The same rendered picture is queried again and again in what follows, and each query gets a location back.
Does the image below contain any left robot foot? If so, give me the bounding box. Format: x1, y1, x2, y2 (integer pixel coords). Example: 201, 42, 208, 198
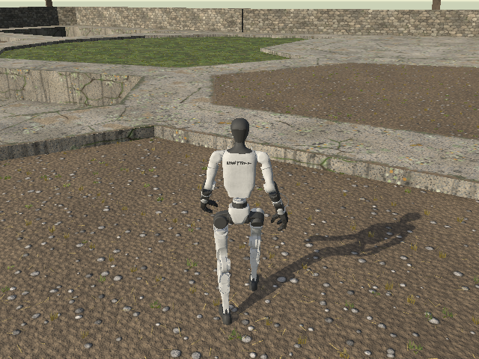
219, 304, 232, 325

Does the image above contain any robot left forearm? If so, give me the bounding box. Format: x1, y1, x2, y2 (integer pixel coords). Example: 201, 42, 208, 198
200, 180, 212, 203

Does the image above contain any robot left upper arm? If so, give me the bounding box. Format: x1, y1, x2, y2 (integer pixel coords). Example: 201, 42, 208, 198
204, 150, 225, 191

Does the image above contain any robot right hand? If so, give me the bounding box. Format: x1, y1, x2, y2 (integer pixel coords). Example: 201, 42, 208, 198
271, 212, 288, 231

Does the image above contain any robot left hand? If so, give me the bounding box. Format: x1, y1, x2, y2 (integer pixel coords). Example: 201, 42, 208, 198
201, 200, 218, 213

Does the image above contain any robot right upper arm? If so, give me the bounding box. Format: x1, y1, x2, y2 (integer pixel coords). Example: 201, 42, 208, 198
255, 150, 276, 193

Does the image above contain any robot right forearm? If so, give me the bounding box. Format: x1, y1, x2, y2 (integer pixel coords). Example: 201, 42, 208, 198
269, 181, 286, 215

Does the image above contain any right robot shin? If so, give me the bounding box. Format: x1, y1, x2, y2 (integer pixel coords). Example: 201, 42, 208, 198
250, 236, 261, 281

